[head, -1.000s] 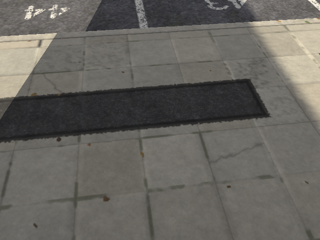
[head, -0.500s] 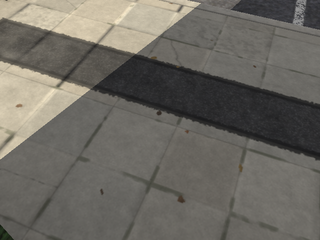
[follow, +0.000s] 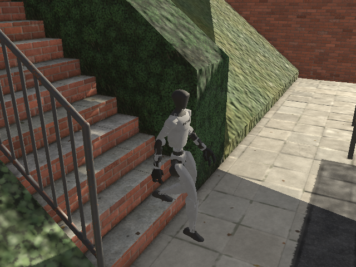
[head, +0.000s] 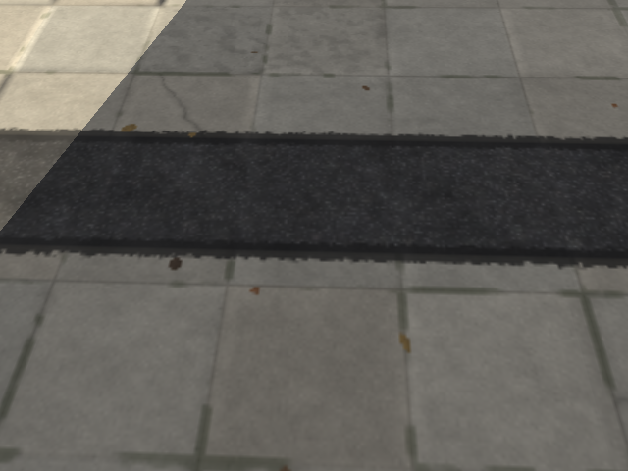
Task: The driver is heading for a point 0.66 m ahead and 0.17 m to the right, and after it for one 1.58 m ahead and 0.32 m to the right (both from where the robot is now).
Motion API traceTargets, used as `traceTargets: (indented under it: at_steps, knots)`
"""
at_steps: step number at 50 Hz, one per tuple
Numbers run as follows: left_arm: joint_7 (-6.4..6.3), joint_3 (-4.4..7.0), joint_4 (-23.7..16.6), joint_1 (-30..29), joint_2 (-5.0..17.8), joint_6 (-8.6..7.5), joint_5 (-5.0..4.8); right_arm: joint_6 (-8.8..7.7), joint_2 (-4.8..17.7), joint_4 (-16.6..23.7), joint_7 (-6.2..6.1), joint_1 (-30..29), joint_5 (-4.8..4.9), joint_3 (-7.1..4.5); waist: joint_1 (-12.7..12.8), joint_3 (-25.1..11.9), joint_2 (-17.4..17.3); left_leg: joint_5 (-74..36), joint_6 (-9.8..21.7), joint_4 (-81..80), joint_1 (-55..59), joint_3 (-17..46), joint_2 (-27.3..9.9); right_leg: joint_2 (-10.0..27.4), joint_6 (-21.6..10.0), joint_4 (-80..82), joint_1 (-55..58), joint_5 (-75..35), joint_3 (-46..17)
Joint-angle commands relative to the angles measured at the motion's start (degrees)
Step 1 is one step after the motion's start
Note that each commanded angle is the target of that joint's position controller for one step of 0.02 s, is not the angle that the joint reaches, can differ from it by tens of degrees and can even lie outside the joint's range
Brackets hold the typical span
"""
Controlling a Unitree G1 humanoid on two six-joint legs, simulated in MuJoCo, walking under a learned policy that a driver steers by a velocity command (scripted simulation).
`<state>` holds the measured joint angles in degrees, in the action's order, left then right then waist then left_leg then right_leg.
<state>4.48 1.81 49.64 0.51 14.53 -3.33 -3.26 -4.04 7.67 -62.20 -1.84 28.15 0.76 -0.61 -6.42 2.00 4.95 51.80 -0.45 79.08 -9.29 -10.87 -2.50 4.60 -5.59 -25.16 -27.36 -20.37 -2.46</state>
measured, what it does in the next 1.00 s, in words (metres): goes down, turning right: left foot, then right foot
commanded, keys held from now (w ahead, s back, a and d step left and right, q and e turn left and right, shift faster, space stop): w+e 0.84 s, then e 0.02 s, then q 0.14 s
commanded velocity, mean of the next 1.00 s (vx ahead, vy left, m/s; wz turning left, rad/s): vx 0.48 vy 0.00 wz -0.52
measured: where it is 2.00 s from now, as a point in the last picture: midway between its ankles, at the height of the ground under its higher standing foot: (408, 394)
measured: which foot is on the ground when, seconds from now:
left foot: down 0.00-0.00, up 0.02-0.36, down 0.38-0.86, up 0.88-1.00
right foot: down 0.00-0.38, up 0.40-0.86, down 0.88-1.00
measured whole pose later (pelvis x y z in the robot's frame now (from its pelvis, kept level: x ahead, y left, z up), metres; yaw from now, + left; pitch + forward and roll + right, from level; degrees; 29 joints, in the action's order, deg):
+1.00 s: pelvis +0.49 -0.15 -0.03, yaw -33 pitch +4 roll +0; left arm 1.4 4.4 43.1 5.7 12.8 -2.3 0.0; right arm -6.2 15.1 -52.5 -0.7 12.4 1.6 -4.6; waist -1.6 3.2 -0.9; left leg 26.4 -1.6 72.1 -26.1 0.5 -5.5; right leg -4.3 -4.6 -28.6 -23.4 9.0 2.3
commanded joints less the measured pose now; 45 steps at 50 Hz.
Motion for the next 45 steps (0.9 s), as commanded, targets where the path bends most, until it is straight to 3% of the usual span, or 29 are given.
traceTargets:
  at_steps: [1, 2, 3, 4, 5, 6, 7, 8, 10, 12, 14, 16, 18, 19, 20, 21, 22, 23, 24, 26, 29, 32, 36, 38, 39, 42, 43, 44, 45]
  knots:
    - [-0.77, 4.23, 8.2, 30.7, 13.4, 1.06, 1.56, -2.16, 3.2, 3.3, 1.22, 3.8, 0.09, -1.72, 13.3, -16.5, 14.3, -0.7, -1.1, 42.4, -46.7, 6.1, 1.6, 8.1, -12.0, -17.2, 60.8, -29.6, -5.5]
    - [-1.83, 3.95, 7.3, 31.5, 11.1, 1.21, 0.62, -3.83, 7.0, 7.1, 1.59, 0.1, 1.78, -2.02, 16.1, -26.6, 13.3, -3.2, -1.6, 43.5, -54.3, 13.5, -0.8, 11.5, -17.1, -17.3, 66.4, -15.4, -15.9]
    - [-3.07, 4.02, 5.7, 31.6, 11.3, 2.1, 1.57, -4.87, 8.8, 12.8, 1.43, -9.3, 3.07, -2.36, 18.1, -24.5, 9.8, -6.9, -0.9, 40.3, -61.5, 13.5, -0.5, 14.8, -18.8, -7.8, 63.2, 3.1, -24.3]
    - [-4.32, 4.23, 5.1, 27.2, 12.3, 2.66, 3.08, -4.9, 6.0, 15.2, 0.44, -13.1, 4.0, -1.5, 14.3, -23.1, 0.7, -15.8, -0.2, 30.7, -61.0, 14.6, -2.2, 17.1, -17.5, 1.3, 53.8, 29.1, -33.7]
    - [-4.73, 3.1, 1.7, 19.2, 8.5, 2.06, 4.22, -4.13, 5.5, 15.2, -0.78, -15.0, 3.34, -1.62, 11.6, -18.4, -6.9, -24.1, -0.1, 26.7, -58.3, 15.8, -2.9, 18.5, -16.9, 4.9, 40.9, 33.8, -38.1]
    - [-4.44, 2.83, 0.0, 13.1, 8.4, 0.88, 4.7, -3.06, 7.0, 15.4, -1.62, -13.4, 2.76, -2.45, 6.8, -13.8, -8.4, -29.9, 0.5, 16.0, -53.9, 18.1, -4.3, 19.0, -16.9, 5.1, 28.4, 34.7, -40.0]
    - [-4.62, 2.04, -2.4, 5.1, 6.5, 0.4, 3.83, -1.45, 6.6, 15.3, -2.17, -14.2, 1.09, -2.85, 3.2, -5.0, -10.1, -33.3, -1.8, 3.9, -45.0, 17.3, -5.1, 14.6, -14.9, 6.9, 9.7, 25.8, -31.0]
    - [-4.98, 2.19, -3.4, 2.1, 6.4, 0.55, 3.11, -0.73, 6.2, 16.1, -2.47, -13.5, -0.7, -3.38, 1.5, -3.7, -7.0, -34.4, -2.8, -7.4, -35.9, 16.5, -5.3, 9.3, -13.2, 7.4, 0.6, 23.0, -23.5]
    - [-6.5, 3.1, -4.5, 1.7, 7.3, 0.64, 2.28, -1.38, 7.0, 18.2, -2.16, -18.1, -1.63, -3.91, 2.1, -5.1, -0.8, -46.7, -4.4, -26.5, -17.9, 12.7, -2.2, 0.5, -10.4, 7.5, -9.8, 17.0, -11.8]
    - [-7.08, 3.62, -3.2, 7.1, 7.1, 0.74, 1.74, -1.67, 6.1, 18.4, -1.16, -21.3, -0.31, -3.8, 4.4, -8.0, 0.4, -56.2, -5.4, -35.9, -13.5, 12.1, 0.8, 0.7, -10.4, 6.4, -4.8, 18.1, -11.5]
    - [-6.99, 3.88, -2.4, 11.3, 5.9, 0.74, 1.18, -1.04, 6.8, 19.9, -0.29, -24.9, 1.03, -3.92, 5.8, -7.0, -0.5, -53.0, -4.6, -41.2, -14.1, 13.6, 1.0, 2.7, -9.6, 5.2, 0.4, 24.6, -15.8]
    - [-7.25, 4.02, -2.3, 14.4, 4.7, 1.06, 0.63, -1.26, 8.7, 21.1, 0.28, -26.6, 1.14, -4.6, 5.7, -6.4, -0.2, -48.1, -2.8, -46.5, -11.8, 14.1, 1.7, 2.5, -7.4, 3.0, 3.9, 34.0, -19.7]
    - [-7.09, 3.42, -3.1, 14.4, 2.3, 1.0, 0.82, -2.21, 11.1, 19.6, 0.86, -21.0, 0.39, -5.88, 2.4, -7.3, -0.9, -43.6, 0.2, -49.6, -2.6, 14.0, 0.9, -1.3, -4.6, -5.2, 2.4, 38.6, -18.9]
    - [-7.03, 2.4, -4.2, 13.0, -2.0, 0.63, 1.24, -2.82, 13.8, 17.0, 1.02, -11.7, -0.32, -6.82, -1.7, -11.7, -6.9, -41.8, 3.5, -50.8, 11.2, 22.5, -7.3, -6.5, -2.0, -22.0, -5.7, 40.1, -13.4]
    - [-6.73, 1.99, -7.5, 17.8, -3.0, 0.01, -0.01, -3.52, 18.7, 15.5, 1.52, -5.0, -2.33, -7.75, 0.6, -17.2, -26.7, -33.1, 12.9, -58.9, 24.0, 49.7, -21.5, -13.2, -0.4, -38.7, -21.0, 52.0, -8.9]
    - [-6.44, 3.38, -7.0, 16.2, 3.4, -0.49, 0.14, -3.9, 15.0, 16.6, 1.2, -7.6, -1.6, -7.05, 1.0, -16.2, -22.1, -24.2, 14.1, -60.9, 24.5, 55.6, -23.9, -9.2, -0.4, -47.6, -28.8, 50.2, -11.0]
    - [-6.23, 4.19, -7.3, 11.2, 5.9, -0.09, 1.03, -3.84, 12.0, 17.8, 0.62, -10.4, -1.65, -6.36, -0.3, -11.0, -17.0, -26.0, 12.4, -60.5, 19.9, 47.0, -21.7, -6.8, -0.5, -50.5, -31.4, 43.9, -10.7]
    - [-6.24, 4.16, -7.3, 9.5, 4.6, 0.51, 1.61, -3.33, 10.8, 18.2, 0.45, -13.7, -1.78, -5.88, 1.2, -8.3, -12.5, -32.2, 10.8, -61.3, 13.8, 39.0, -18.3, -4.6, -0.1, -49.5, -29.2, 38.3, -9.2]
    - [-6.17, 4.38, -7.1, 9.3, 4.1, 0.73, 1.95, -2.85, 9.5, 17.7, 0.33, -15.9, -1.57, -5.44, 2.9, -6.3, -11.2, -38.2, 9.7, -62.6, 8.7, 33.4, -15.9, -3.3, 0.6, -46.4, -26.2, 35.0, -8.9]
    - [-5.64, 4.82, -6.7, 10.4, 3.2, 1.4, 1.31, -2.71, 8.2, 16.7, 0.38, -17.1, -1.51, -4.9, 5.3, -5.1, -11.3, -45.8, 8.2, -64.9, 2.8, 24.9, -13.4, -1.7, 1.8, -42.3, -20.3, 33.3, -6.9]
    - [-5.29, 4.56, -8.4, 7.6, 0.9, 1.67, 1.78, -2.66, 9.8, 14.5, 0.27, -14.9, -0.84, -5.27, 5.6, -4.4, -9.0, -54.0, 9.1, -66.9, 3.2, 18.7, -13.8, -1.9, 3.2, -36.2, -21.0, 28.9, -5.6]
    - [-4.24, 4.01, -10.4, 3.6, -0.5, 1.61, 1.86, -2.38, 11.1, 12.5, -0.34, -13.4, -0.25, -5.53, 5.2, -4.4, -9.4, -55.2, 8.1, -67.5, 4.0, 11.6, -12.8, -1.9, 3.2, -26.2, -18.6, 20.7, -3.1]
    - [-3.15, 3.76, -12.7, -2.4, -0.6, 1.58, 2.05, -1.79, 12.9, 10.8, -0.32, -10.9, 0.39, -6.13, 3.1, -1.5, -10.5, -55.1, 7.6, -67.9, 5.7, 6.6, -13.3, -2.1, 2.9, -16.5, -14.3, 17.4, 1.2]
    - [-2.43, 3.74, -13.9, -4.7, -0.3, 1.66, 1.89, -1.41, 14.1, 10.1, -0.19, -9.9, 0.61, -6.55, 2.6, 0.2, -10.9, -56.1, 7.2, -67.3, 8.7, 5.1, -14.6, -2.0, 1.9, -13.6, -13.9, 20.7, 2.9]
    - [-1.82, 3.76, -14.2, -5.2, 0.0, 1.71, 1.79, -1.03, 15.0, 10.0, 0.04, -9.8, 0.23, -6.89, 2.9, 0.3, -11.6, -59.2, 7.2, -65.7, 10.0, 4.2, -14.9, -2.6, 1.1, -12.9, -12.8, 25.0, 4.1]
    - [-1.72, 5.29, -13.4, 1.5, 3.2, 1.95, 2.06, -0.21, 18.3, 10.1, 0.0, -11.3, 1.47, -7.73, 7.5, -3.3, -14.1, -87.7, 5.3, -52.4, 11.4, -0.2, -14.1, -7.6, -1.8, -9.2, 0.6, 32.4, 9.6]
    - [-1.95, 6.81, -10.6, 10.7, 5.9, 1.94, 2.28, 0.02, 18.3, 10.5, -0.14, -12.5, 1.7, -7.54, 12.5, -7.5, -12.3, -92.5, 3.7, -40.2, 7.7, -1.7, -11.8, -10.5, -3.8, -3.8, 13.9, 26.2, 10.6]
    - [-2.95, 8.1, -8.3, 19.2, 9.5, 1.61, 2.7, -0.49, 16.1, 11.3, -0.35, -11.6, 0.22, -6.93, 15.7, -12.7, -7.0, -72.9, 0.7, -22.3, -9.5, -0.7, -10.0, -3.7, -7.1, -4.1, 34.5, 14.0, -1.4]
    - [-3.34, 7.82, -8.6, 17.7, 15.4, 0.73, 3.66, -2.24, 7.9, 14.0, 1.03, -5.5, -1.43, -3.77, 8.5, -20.1, 8.9, -16.0, -2.1, -1.1, -32.7, 4.7, 0.7, 15.5, -18.6, -0.5, 52.1, 1.0, -32.8]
